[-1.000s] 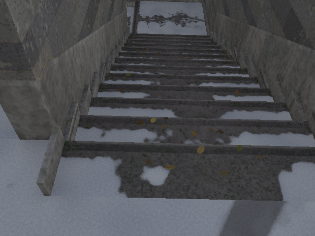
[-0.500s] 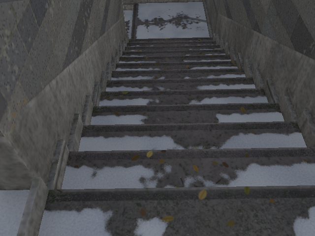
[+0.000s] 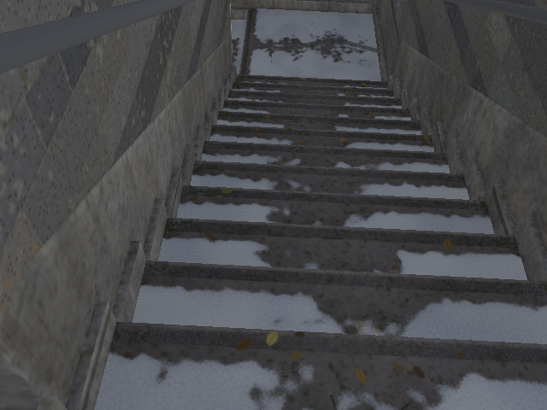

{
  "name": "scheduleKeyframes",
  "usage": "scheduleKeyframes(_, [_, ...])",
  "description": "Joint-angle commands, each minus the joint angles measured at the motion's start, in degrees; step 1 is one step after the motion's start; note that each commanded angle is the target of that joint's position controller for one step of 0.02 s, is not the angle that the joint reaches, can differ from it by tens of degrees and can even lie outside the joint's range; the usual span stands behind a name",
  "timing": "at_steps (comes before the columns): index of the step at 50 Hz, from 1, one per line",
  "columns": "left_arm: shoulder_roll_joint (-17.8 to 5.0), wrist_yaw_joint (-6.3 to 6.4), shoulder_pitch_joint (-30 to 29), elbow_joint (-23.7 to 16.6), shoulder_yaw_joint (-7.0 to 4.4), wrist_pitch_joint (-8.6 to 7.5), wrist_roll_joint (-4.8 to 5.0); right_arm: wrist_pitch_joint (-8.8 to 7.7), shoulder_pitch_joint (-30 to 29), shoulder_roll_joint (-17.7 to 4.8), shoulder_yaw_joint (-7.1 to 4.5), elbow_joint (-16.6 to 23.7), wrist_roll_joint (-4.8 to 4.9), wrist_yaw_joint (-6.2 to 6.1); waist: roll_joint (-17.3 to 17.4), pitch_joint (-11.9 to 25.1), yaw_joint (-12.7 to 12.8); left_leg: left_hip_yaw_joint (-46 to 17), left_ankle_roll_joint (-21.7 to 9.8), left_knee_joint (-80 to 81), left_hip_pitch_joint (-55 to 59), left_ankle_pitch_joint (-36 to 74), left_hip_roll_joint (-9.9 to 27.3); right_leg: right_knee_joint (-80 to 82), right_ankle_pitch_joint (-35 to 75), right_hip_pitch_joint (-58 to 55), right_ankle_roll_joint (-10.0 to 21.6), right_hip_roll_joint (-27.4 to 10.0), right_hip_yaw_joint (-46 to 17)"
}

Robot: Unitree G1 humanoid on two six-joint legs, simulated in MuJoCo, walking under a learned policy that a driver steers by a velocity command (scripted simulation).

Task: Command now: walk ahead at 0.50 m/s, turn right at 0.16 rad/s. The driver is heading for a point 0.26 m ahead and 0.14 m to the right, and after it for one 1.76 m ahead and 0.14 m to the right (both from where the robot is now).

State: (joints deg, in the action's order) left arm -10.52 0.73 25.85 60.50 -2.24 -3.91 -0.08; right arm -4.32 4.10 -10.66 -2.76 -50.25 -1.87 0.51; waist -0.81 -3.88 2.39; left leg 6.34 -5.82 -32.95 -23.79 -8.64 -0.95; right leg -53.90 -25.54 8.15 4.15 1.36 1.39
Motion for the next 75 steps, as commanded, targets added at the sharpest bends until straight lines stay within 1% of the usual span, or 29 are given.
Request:
scheduleKeyframes(1, [-6.9,-0.47,-2.4,-5.4,-1.60,-0.57,0.09,0.44,11.7,-7.0,-2.00,-1.5,0.50,0.04,2.4,5.2,-5.3,-28.2,-8.9,21.6,22.9,-13.3,21.4,-20.5,4.8,27.9,1.4,-3.6,-4.8])
scheduleKeyframes(3, [-4.7,-0.89,0.5,-4.9,-1.82,0.81,-1.22,-0.01,9.0,-3.1,-0.70,-1.6,0.10,-1.12,3.9,0.3,-1.5,-18.1,-3.2,24.1,13.7,-6.6,16.2,-15.4,10.1,23.5,1.0,-6.5,-6.4])
scheduleKeyframes(8, [-3.0,-1.59,-2.7,-7.4,-1.93,4.10,-1.33,-1.28,15.3,-5.6,-1.02,-2.7,0.69,-1.23,5.1,0.2,-0.6,-5.4,-2.1,23.3,12.5,14.5,14.7,-10.3,16.9,24.7,-0.1,-6.6,-4.6])
scheduleKeyframes(12, [-2.2,-2.34,-13.3,-12.2,-1.12,3.88,-1.58,-1.57,21.0,-6.4,-0.80,-4.0,2.64,-2.27,3.8,-1.6,-2.9,-1.2,0.7,21.9,17.6,22.9,14.6,0.9,25.8,31.6,-0.5,-5.8,-3.2])
scheduleKeyframes(16, [-2.1,-2.91,-19.1,-15.8,-0.56,4.07,-2.50,-2.36,20.8,-7.1,-0.87,-4.0,2.14,-2.48,5.8,-0.9,-2.8,5.7,2.3,20.2,15.0,28.1,12.4,11.3,29.9,23.1,-0.1,-3.2,3.3])
scheduleKeyframes(22, [-6.1,-1.40,-10.5,-13.9,-2.51,4.22,-0.83,0.57,18.5,-12.3,-1.68,-2.4,1.30,-3.63,6.3,3.8,0.9,7.4,-1.2,-0.9,23.1,51.9,16.8,14.5,1.7,9.6,6.1,3.7,7.8])
scheduleKeyframes(23, [-6.3,-1.37,-4.6,-12.6,-3.08,3.87,-0.98,1.51,18.1,-12.2,-1.78,-2.7,0.98,-3.39,4.9,6.9,4.1,8.1,-0.5,-12.9,21.3,48.0,16.3,20.9,4.4,2.6,8.4,4.6,6.0])
scheduleKeyframes(24, [-11.7,-1.00,2.7,-11.0,-4.65,3.06,-2.10,2.15,16.5,-10.4,-1.69,-1.5,1.16,-3.46,-2.4,10.1,7.7,8.3,1.5,-33.4,12.0,29.0,12.9,28.8,6.8,-7.4,12.1,-2.9,-6.7])
scheduleKeyframes(25, [-16.2,-0.58,-2.1,-13.1,-5.52,2.79,-0.89,1.58,16.8,-5.4,-1.21,2.9,1.33,-2.04,-15.5,10.6,1.2,2.6,5.5,-51.8,-16.4,-22.7,-1.5,33.3,20.5,-22.2,21.2,-16.7,-37.6])
scheduleKeyframes(26, [-15.7,-0.89,-1.9,-13.7,-5.42,2.69,1.03,0.61,13.0,-9.2,-1.53,4.7,0.35,-1.77,-7.0,10.3,3.9,-8.9,5.7,-50.8,-21.6,-20.4,0.9,36.1,24.1,-18.7,24.5,-18.8,-39.5])
scheduleKeyframes(28, [-11.8,-0.45,-6.6,-13.1,-4.07,2.83,0.03,0.05,12.2,-11.7,-2.75,4.3,1.91,-1.86,3.1,1.3,-1.5,-9.9,6.5,-41.2,-17.5,-13.6,5.6,36.6,29.2,-5.7,19.6,-16.7,-27.6])
scheduleKeyframes(31, [-8.8,0.15,-7.1,-12.8,-2.56,1.41,-0.13,3.74,14.7,-9.0,-2.53,2.5,-0.70,-1.17,2.1,1.1,-4.1,-8.5,7.8,-28.3,-9.3,-10.6,7.0,38.1,34.7,1.3,13.8,-11.3,-19.0])
scheduleKeyframes(33, [-11.2,-0.39,-3.7,-11.1,-3.22,0.40,-1.22,5.32,17.1,-7.3,-2.05,1.2,-0.98,-0.08,0.1,3.2,-3.5,-6.6,7.0,-27.8,-7.1,-3.1,6.5,37.3,37.9,2.1,13.4,-9.8,-15.7])
scheduleKeyframes(37, [-12.2,-0.07,0.2,-8.8,-3.18,-1.54,0.36,5.10,4.9,-9.9,-3.37,5.7,0.21,0.21,-1.6,-1.3,-1.2,-9.6,5.7,-12.6,-17.4,12.1,7.5,38.9,21.5,-0.9,10.5,-7.2,-16.3])
scheduleKeyframes(43, [-8.9,1.85,0.4,-8.8,-1.44,-0.87,0.08,4.40,2.6,-5.9,-1.96,5.9,-1.98,2.32,-0.6,0.5,0.1,-7.1,4.4,-4.9,-5.7,33.5,2.6,24.4,21.0,9.8,7.7,-4.0,-12.7])
scheduleKeyframes(47, [-8.7,3.20,4.5,-8.1,-0.87,0.48,-1.21,2.38,-2.0,-4.4,-0.46,8.4,-1.21,1.77,-1.2,-1.5,5.1,-5.7,4.6,7.1,-8.2,32.8,0.7,11.6,26.3,3.3,7.1,-2.7,-12.6])
scheduleKeyframes(50, [-6.9,4.53,4.3,-7.7,-0.10,1.10,-1.72,0.66,10.2,-5.6,-0.31,3.9,0.44,0.37,0.4,-1.4,1.6,-9.3,3.9,23.0,0.1,38.1,4.1,-4.4,27.0,-0.6,6.3,-0.7,-12.9])
scheduleKeyframes(52, [-8.2,2.94,1.1,-7.7,-0.32,1.09,0.23,1.08,33.1,-8.3,-1.71,-4.2,-0.58,-0.60,4.5,8.4,-8.5,-2.8,2.6,19.7,32.8,52.6,5.0,-32.3,20.3,15.3,3.4,3.1,-6.3])
scheduleKeyframes(53, [-5.0,3.27,12.1,-7.9,-0.81,1.41,4.28,0.76,35.5,-13.0,-2.22,-5.1,-0.56,0.23,15.6,18.3,-3.4,-17.5,-4.7,-4.8,57.1,95.2,22.5,-60.4,-31.6,34.6,-0.9,10.9,-3.7])
scheduleKeyframes(54, [-6.2,4.89,12.8,-7.9,0.09,1.82,4.58,0.96,33.9,-13.1,-2.17,-3.0,0.85,1.36,9.6,23.3,-4.8,-22.8,-9.7,-8.8,60.0,94.6,28.0,-69.6,-31.0,44.7,-0.2,8.0,-7.5])
scheduleKeyframes(57, [-7.9,3.86,-2.3,-11.2,0.02,4.02,-1.30,1.18,19.2,-6.5,1.36,1.0,2.14,-0.60,-6.6,9.5,-1.4,-18.5,-11.5,7.4,25.2,54.0,22.5,-57.5,-8.1,42.2,-0.8,2.7,-7.2])
scheduleKeyframes(59, [-5.5,3.77,-0.8,-11.4,1.03,7.24,-1.85,0.41,20.1,-8.6,1.35,-1.4,1.48,-1.24,6.8,6.3,0.4,-23.2,-18.1,10.7,10.9,44.7,26.5,-53.9,-5.0,37.8,-1.9,1.3,-7.6])
scheduleKeyframes(61, [-8.2,3.83,-4.9,-10.3,-0.28,7.19,-0.95,-0.46,17.3,-6.8,2.51,-1.1,1.30,-0.85,1.2,2.1,1.3,-17.0,-12.3,11.7,1.4,35.8,16.9,-40.4,6.5,34.4,-3.2,1.3,-8.8])
scheduleKeyframes(65, [-2.5,0.88,-8.0,-9.6,1.36,6.72,-1.12,-0.83,17.5,-4.2,4.24,-2.5,2.28,-1.70,6.6,4.8,2.1,-6.0,-4.9,11.4,2.1,31.0,8.7,-1.9,23.0,20.6,-5.1,-1.6,-3.8])
scheduleKeyframes(68, [-1.3,-0.26,-12.9,-9.5,2.36,7.58,0.18,0.54,19.4,-6.8,3.49,-2.8,1.62,-1.12,13.4,5.2,-2.1,-10.4,-2.2,14.0,3.0,18.4,9.6,11.4,16.0,8.0,-5.3,0.5,0.2])
scheduleKeyframes(72, [-3.8,0.13,-10.0,-8.4,2.79,6.35,-0.87,2.72,18.9,-6.1,3.46,-2.1,-0.36,-0.67,6.4,0.2,-0.7,-14.6,-1.1,14.1,-2.4,-0.8,10.1,28.6,16.8,-4.8,-3.5,-3.0,-3.8])
scheduleKeyframes(73, [-6.8,0.41,-7.1,-8.1,2.38,4.94,-1.62,2.50,20.7,-4.5,3.66,-1.6,-0.12,-0.58,1.2,3.1,-1.2,-13.8,1.3,9.9,-2.5,-8.5,8.4,31.9,30.7,-11.0,-2.0,-12.0,-13.3])
scheduleKeyframes(74, [-8.9,0.60,-12.2,-7.5,2.07,4.88,-1.22,3.27,27.7,-2.5,3.85,-3.2,1.52,-0.46,-7.0,2.8,-6.7,-10.9,2.2,13.1,0.8,-11.3,5.3,29.1,35.4,-5.2,2.6,-14.1,-14.1])
scheduleKeyframes(75, [-6.0,0.00,-13.9,-8.3,2.61,4.43,-0.81,4.30,24.8,-4.9,3.46,-4.4,1.55,-0.79,-5.5,2.9,-4.1,-9.8,3.6,12.7,8.7,-10.8,3.8,32.6,23.1,3.3,2.7,-12.0,-14.1])
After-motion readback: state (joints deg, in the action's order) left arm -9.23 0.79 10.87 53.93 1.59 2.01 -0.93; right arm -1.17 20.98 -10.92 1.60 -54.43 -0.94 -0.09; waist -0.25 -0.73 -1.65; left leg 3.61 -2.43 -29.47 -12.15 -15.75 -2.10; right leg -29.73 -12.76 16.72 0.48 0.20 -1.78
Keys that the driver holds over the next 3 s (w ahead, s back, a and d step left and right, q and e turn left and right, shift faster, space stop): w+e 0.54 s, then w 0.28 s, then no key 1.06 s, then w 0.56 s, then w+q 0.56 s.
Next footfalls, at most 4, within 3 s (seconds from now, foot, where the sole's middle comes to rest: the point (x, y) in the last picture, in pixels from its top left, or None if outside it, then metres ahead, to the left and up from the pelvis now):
0.48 right None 0.30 -0.10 -0.76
1.04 left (305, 371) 0.61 -0.05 -0.91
1.44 right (383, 386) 0.58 -0.26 -0.91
2.64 right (417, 303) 0.92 -0.43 -1.06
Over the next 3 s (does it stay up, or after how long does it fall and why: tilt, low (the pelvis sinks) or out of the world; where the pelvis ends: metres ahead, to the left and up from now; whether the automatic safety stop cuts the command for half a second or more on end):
stays up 0.98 -0.33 -0.32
